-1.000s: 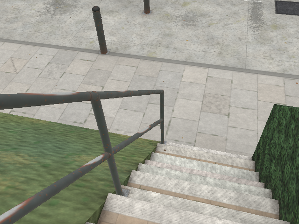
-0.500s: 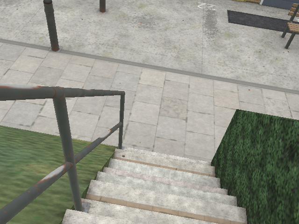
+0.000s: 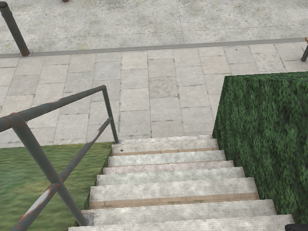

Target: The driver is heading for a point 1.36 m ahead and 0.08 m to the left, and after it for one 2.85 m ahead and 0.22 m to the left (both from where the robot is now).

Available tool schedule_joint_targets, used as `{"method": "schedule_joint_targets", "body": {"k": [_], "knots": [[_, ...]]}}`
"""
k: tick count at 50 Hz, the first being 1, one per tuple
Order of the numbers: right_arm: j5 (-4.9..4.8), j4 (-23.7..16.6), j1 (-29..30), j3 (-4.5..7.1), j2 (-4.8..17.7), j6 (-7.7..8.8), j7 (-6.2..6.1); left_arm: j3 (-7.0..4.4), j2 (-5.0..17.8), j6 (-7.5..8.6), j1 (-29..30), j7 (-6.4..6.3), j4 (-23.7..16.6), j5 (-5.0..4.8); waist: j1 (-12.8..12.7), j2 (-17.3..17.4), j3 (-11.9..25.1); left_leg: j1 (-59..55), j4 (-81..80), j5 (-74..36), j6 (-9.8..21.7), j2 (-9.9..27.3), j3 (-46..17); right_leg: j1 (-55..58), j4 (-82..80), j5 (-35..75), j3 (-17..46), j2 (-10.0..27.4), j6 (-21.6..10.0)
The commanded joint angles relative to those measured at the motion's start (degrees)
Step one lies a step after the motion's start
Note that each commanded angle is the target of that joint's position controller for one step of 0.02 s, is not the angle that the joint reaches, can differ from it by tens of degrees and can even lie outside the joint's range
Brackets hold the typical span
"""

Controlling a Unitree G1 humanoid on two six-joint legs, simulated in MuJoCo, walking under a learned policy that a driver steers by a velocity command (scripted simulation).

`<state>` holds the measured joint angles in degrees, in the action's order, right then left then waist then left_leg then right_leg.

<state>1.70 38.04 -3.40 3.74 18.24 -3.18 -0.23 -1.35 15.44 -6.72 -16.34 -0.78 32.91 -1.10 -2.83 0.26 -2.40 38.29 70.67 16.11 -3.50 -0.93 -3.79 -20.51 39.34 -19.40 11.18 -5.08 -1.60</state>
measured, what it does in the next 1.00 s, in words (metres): goes down: left foot, then right foot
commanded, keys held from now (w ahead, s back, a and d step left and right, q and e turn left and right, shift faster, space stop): no key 0.04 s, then w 0.96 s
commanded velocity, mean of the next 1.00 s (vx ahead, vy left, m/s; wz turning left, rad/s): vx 0.36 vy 0.00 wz -0.11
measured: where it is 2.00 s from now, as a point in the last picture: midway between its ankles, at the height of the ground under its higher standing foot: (177, 198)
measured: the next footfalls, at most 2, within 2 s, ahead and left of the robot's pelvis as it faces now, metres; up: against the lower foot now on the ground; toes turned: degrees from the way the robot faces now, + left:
left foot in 0.14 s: +0.06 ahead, +0.13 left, +0.00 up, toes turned -3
right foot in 0.54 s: +0.16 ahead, -0.12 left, +0.00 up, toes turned -3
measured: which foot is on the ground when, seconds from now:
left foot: up 0.00-0.12, down 0.14-0.62, up 0.64-0.98, down 1.00-1.00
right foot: down 0.00-0.16, up 0.18-0.52, down 0.54-0.92, up 0.94-1.00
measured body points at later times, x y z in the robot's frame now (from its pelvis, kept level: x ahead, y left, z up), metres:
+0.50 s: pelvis +0.12 +0.02 -0.02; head +0.13 +0.03 +0.43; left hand +0.27 +0.25 -0.14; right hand +0.05 -0.25 -0.15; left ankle +0.02 +0.13 -0.72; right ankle +0.11 -0.12 -0.69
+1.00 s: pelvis +0.37 +0.04 -0.34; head +0.39 +0.05 +0.11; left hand +0.36 +0.28 -0.48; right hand +0.37 -0.24 -0.46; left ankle +0.45 +0.13 -1.10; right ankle +0.21 -0.11 -0.72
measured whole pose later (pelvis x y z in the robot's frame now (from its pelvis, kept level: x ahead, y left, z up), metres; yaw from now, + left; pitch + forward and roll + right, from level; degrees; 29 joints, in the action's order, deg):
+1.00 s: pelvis +0.37 +0.04 -0.34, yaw -4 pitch +1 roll -8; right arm 1.1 50.0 -21.8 4.0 16.2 5.6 2.0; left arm -2.6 9.2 2.8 -28.5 -5.5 50.4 -3.5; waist 0.4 7.0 -0.4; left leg 14.9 12.7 -30.8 6.1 8.5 0.0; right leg -30.6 121.2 -50.8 0.5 -8.4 0.4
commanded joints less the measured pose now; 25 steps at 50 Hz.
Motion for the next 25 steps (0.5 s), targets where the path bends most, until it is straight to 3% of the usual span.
{"method": "schedule_joint_targets", "body": {"k": [1, 2, 3, 4, 5, 6, 7, 8, 9, 10, 11, 12, 13, 14, 16, 17, 18, 19, 21, 22, 24, 25], "knots": [[0.3, -6.45, 1.73, -2.55, -3.22, -0.78, 0.08, -1.25, 4.98, 0.45, 3.02, -0.32, -3.95, -0.54, 1.12, -6.51, 5.87, -2.69, -11.83, 6.98, 0.28, -0.42, 2.42, 3.91, -4.76, 32.02, 10.6, 8.81, -11.38], [0.68, -2.06, -6.51, -1.41, -0.19, 0.53, 1.04, -1.2, 6.33, 1.66, 6.7, -0.62, -3.84, 1.97, 3.84, -8.6, 12.07, -13.92, 5.13, -11.62, 0.65, 0.85, 2.31, -1.91, -0.87, 45.21, 12.89, 11.56, -13.25], [-0.27, -4.14, -6.06, -1.69, -0.81, -0.06, 1.02, -0.88, 4.52, 1.64, 8.61, -0.43, -3.63, 0.76, 5.63, -9.06, 10.84, -13.91, -9.04, 3.69, 0.94, -0.15, 4.26, -1.28, -2.64, 37.55, 9.43, 8.7, -12.64], [-0.71, -3.9, -7.5, -2.28, -1.9, 0.15, 1.7, -0.62, 3.34, 1.75, 7.1, -0.19, -2.5, 0.37, 5.39, -10.26, 10.95, -21.12, -15.01, 6.4, 1.36, -0.08, 5.95, -3.86, -5.86, 30.34, 9.52, 7.95, -11.94], [-1.04, -2.75, -11.23, -2.43, -3.6, 0.24, 2.1, 0.01, 1.76, 2.12, 7.23, -0.08, -1.59, 0.46, 7.68, -11.45, 11.5, -28.82, -20.26, 8.06, 1.42, -0.42, 7.17, -6.08, -6.76, 22.15, 10.48, 7.27, -11.02], [-1.06, -2.71, -11.85, -3.03, -6.51, 0.25, 2.13, 0.9, -0.64, 2.33, 6.6, -0.04, -0.6, -0.73, 7.83, -11.03, 8.24, -30.53, -41.42, 11.39, 3.24, 0.16, 4.25, -2.79, -8.98, 7.05, 12.38, 6.08, -8.78], [-0.2, -1.05, -14.7, -2.1, -2.23, 0.76, 2.24, 0.69, -2.33, 2.84, 2.39, -0.22, 1.12, -0.67, 5.7, -4.59, 8.54, -38.08, -42.22, -5.77, 4.73, 4.35, -1.54, -5.75, -0.64, -0.17, 10.77, 2.64, -4.62], [0.29, -0.61, -16.92, -1.85, 1.65, 1.24, 2.25, 0.23, -1.6, 3.76, -4.33, -0.46, 1.91, -0.53, 0.73, 9.31, 9.16, -41.85, -40.68, -27.22, 10.46, 12.43, -14.52, -10.8, 6.73, -12.71, 11.25, -0.38, -1.12], [-0.23, 1.71, -17.41, -0.24, 4.81, 2.33, 2.74, -1.04, 1.77, 4.57, -2.17, -0.84, 0.68, -3.03, 0.94, 16.05, 5.7, -34.38, -50.56, -6.87, 17.54, 17.18, -32.0, -15.46, 6.31, -17.61, 9.32, -0.73, -0.14], [-2.66, 0.99, -13.11, -0.56, 3.19, 3.71, 2.13, -2.0, 5.76, 5.66, 2.97, -2.07, 0.52, -3.61, 1.76, 10.39, -3.68, -28.63, -54.44, 0.06, 18.17, 17.86, -32.58, -18.96, 9.28, -13.28, 5.13, 3.03, 0.66], [-2.83, 1.28, -11.38, -1.31, 0.92, 4.24, 1.39, -1.85, 4.56, 5.83, 4.95, -2.53, 0.91, -2.7, 1.51, 7.03, -4.35, -26.99, -54.16, 2.56, 17.36, 16.7, -30.32, -17.01, 8.98, -9.91, 3.66, 4.6, 0.72], [-3.0, 2.2, -12.23, -1.11, 1.47, 4.35, 0.66, -1.14, 2.61, 5.76, 4.88, -2.35, 1.6, -1.74, 1.21, 4.24, -3.23, -27.45, -53.22, 0.59, 15.53, 15.81, -26.66, -15.04, 8.51, -8.53, 1.26, 5.44, 0.36], [-3.38, 3.08, -15.14, 0.14, 4.12, 3.9, 0.23, -1.04, 2.67, 5.74, 6.03, -2.01, 1.07, -1.56, 2.83, 3.89, -3.11, -29.15, -52.19, 1.44, 15.51, 15.35, -23.49, -16.51, 10.83, -7.43, -1.52, 5.07, -0.02], [-3.27, 4.16, -18.02, 0.66, 5.2, 3.29, -0.15, -0.93, 1.52, 5.94, 7.14, -1.57, 0.93, -1.7, 3.97, 3.95, -2.13, -30.46, -52.17, -0.24, 15.75, 15.02, -22.01, -17.61, 13.6, -7.04, -3.17, 4.71, -0.74], [-3.24, 5.56, -21.07, 0.15, 2.67, 2.23, -0.02, -0.12, -0.96, 6.12, 8.3, -1.2, 0.8, -1.55, 4.8, 3.36, -0.18, -33.15, -50.47, -5.33, 16.61, 13.62, -17.69, -19.34, 14.41, -2.88, -4.63, 6.13, -1.48], [-2.75, 6.86, -19.84, 0.02, 1.96, 2.6, -0.35, -0.38, -1.79, 6.59, 5.59, -0.7, 3.42, 0.09, 3.05, 2.19, 2.23, -28.68, -45.16, -9.57, 17.44, 12.26, -13.86, -14.17, 18.23, 10.69, -4.39, 7.64, -1.91], [-2.84, 7.43, -20.03, -0.13, 1.42, 2.77, -0.42, -0.57, -1.48, 6.72, 2.88, -0.24, 4.3, 0.75, 2.28, 3.18, 3.4, -26.52, -43.41, -11.67, 17.61, 11.25, -11.4, -12.96, 21.29, 12.62, -7.02, 6.41, -2.19], [-3.14, 7.8, -20.29, -0.14, 1.4, 3.0, -0.41, -0.83, -1.04, 6.93, 2.26, -0.09, 4.47, 0.48, 2.16, 3.47, 2.68, -24.28, -42.4, -10.33, 17.9, 10.95, -10.65, -14.07, 22.6, 12.41, -8.35, 6.52, -2.19], [-3.26, 8.42, -22.33, -0.05, 1.32, 3.35, -0.28, -0.75, -1.32, 7.57, 2.22, 0.04, 4.25, 0.91, 2.65, 4.32, 2.05, -22.48, -39.31, -8.55, 18.35, 10.78, -11.11, -16.24, 24.27, 10.37, -9.95, 6.92, -2.38], [-3.25, 9.5, -24.59, -0.23, 0.48, 3.7, -0.42, -0.82, -1.02, 7.51, 4.14, 0.11, 3.7, 0.23, 3.55, 4.89, 2.01, -23.24, -36.58, -8.04, 18.0, 11.2, -11.47, -18.03, 23.38, 7.92, -10.63, 6.45, -2.2], [-2.68, 10.64, -27.49, 0.31, 1.82, 4.05, -0.48, -1.08, -0.49, 8.05, 5.37, 0.7, 3.56, -0.27, 5.07, 5.69, 1.11, -24.3, -31.74, -7.08, 16.89, 11.5, -12.11, -20.7, 22.19, 3.92, -11.37, 6.56, -2.58], [-2.88, 10.53, -27.6, 1.02, 4.25, 4.53, -0.75, -0.88, -0.78, 8.41, 3.59, 0.78, 3.65, -0.11, 4.41, 7.14, 1.39, -22.85, -30.57, -5.52, 17.22, 12.53, -12.7, -19.54, 21.32, 0.81, -11.66, 6.24, -2.78]]}}
Velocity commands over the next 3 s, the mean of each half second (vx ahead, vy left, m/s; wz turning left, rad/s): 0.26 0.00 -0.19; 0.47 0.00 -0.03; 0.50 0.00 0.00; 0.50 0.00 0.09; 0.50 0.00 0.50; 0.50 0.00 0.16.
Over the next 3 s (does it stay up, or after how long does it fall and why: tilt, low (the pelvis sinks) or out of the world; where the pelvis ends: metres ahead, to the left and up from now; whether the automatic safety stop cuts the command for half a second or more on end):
stays up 1.29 0.04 -1.18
